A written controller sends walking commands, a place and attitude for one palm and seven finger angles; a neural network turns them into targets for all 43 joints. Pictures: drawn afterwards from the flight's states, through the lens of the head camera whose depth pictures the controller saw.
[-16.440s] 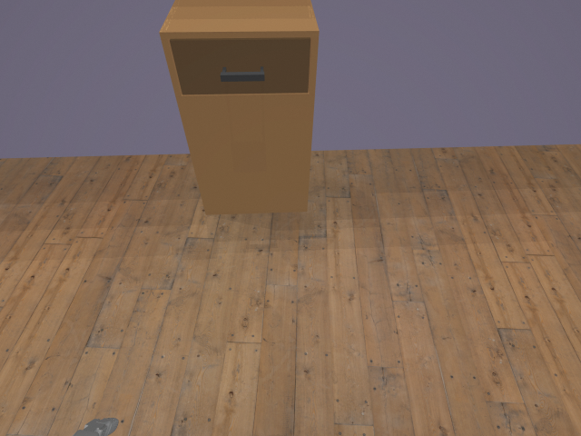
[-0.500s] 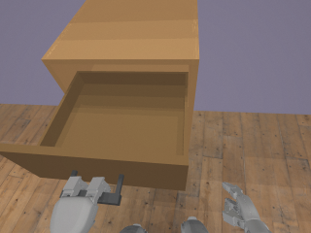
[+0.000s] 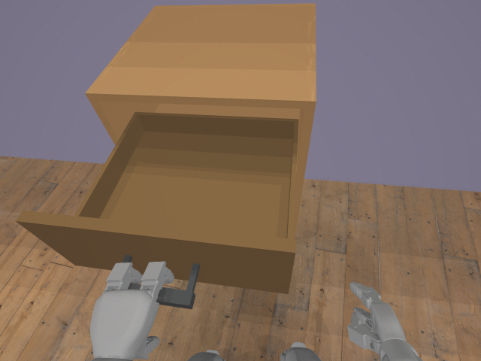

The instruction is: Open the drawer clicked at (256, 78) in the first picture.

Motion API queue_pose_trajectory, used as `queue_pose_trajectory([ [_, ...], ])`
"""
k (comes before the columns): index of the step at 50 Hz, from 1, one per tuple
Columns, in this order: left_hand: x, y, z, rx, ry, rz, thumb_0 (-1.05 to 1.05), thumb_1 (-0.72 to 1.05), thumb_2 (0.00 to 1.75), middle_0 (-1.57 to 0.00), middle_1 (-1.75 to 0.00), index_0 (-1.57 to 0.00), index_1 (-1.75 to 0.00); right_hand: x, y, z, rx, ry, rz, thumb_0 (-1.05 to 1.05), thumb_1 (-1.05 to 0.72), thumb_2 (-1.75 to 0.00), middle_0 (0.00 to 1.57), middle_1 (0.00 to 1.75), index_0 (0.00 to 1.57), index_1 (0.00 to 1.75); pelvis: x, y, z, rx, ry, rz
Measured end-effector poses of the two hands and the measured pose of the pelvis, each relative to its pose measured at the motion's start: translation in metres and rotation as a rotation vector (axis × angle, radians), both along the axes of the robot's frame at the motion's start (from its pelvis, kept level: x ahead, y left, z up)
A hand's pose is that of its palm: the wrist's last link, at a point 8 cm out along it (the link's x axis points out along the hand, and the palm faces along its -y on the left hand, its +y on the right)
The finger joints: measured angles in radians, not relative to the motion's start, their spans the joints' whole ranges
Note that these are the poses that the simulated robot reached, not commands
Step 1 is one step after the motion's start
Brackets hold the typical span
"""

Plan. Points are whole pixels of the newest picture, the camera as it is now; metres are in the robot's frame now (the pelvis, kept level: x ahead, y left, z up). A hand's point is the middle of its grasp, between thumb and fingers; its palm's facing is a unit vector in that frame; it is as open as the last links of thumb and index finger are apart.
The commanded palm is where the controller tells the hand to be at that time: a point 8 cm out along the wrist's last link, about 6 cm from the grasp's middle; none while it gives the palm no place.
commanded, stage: open the thumb to release the handle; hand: left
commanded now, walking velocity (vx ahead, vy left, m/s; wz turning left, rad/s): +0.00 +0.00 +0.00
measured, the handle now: (155, 280) +0.24 +0.17 +0.01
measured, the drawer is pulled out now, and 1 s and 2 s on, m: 0.30 0.29 0.29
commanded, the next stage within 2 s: lift the hand off the handle in 0.06 s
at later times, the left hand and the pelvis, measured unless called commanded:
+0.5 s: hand (147, 310) +0.20 +0.18 -0.02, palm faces +0.05 -0.10 -0.99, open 13.8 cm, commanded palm +0.17 +0.19 +0.04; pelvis -0.01 +0.01 +0.00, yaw +0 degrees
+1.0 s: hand (136, 293) +0.21 +0.18 +0.05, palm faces +0.07 -0.16 -0.99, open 13.6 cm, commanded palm +0.17 +0.18 +0.12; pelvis +0.01 +0.01 +0.03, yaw -1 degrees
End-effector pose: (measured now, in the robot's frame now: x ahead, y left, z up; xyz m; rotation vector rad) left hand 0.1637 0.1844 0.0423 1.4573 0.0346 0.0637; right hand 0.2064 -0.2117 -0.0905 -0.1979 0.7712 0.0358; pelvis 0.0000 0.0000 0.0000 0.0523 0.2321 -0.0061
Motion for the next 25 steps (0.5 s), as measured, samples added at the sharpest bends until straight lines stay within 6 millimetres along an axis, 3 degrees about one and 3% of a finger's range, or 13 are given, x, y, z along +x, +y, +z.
queue_pose_trajectory([
  [9,-0.002,0.002,-0.001,-0.008,-0.011,-0.018,0.00,-0.41,0.34,-0.31,-1.22,-0.33,-1.21,-0.003,-0.002,0.000,-0.015,-0.003,-0.008,0.01,-0.91,-0.90,0.20,0.30,0.20,0.30,-0.004,0.003,-0.001,-0.003,0.001,-0.001],
  [25,0.012,0.000,-0.005,0.014,-0.033,-0.020,0.00,-0.49,0.30,-0.33,-1.23,-0.32,-1.20,-0.015,0.012,-0.009,0.004,0.050,-0.033,0.01,-0.91,-0.90,0.20,0.30,0.20,0.30,-0.010,0.008,0.000,-0.010,-0.008,0.008],
])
